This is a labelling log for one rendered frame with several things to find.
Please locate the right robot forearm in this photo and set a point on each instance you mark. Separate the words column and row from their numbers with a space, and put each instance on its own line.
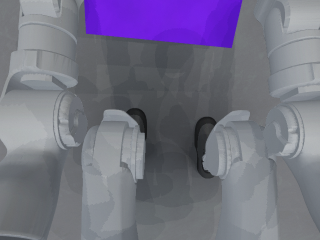
column 291, row 30

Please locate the carton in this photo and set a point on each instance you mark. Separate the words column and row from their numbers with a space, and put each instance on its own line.
column 197, row 22

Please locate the right robot shin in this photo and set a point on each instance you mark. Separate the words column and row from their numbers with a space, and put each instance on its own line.
column 237, row 115

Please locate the right robot foot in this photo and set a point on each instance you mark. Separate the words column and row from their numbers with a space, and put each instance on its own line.
column 202, row 131

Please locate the left robot forearm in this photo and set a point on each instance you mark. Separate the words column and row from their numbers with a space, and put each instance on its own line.
column 46, row 51

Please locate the left robot upper arm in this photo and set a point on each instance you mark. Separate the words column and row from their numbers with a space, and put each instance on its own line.
column 38, row 128

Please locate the right robot upper arm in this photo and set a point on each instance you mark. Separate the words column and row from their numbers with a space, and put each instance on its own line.
column 292, row 131

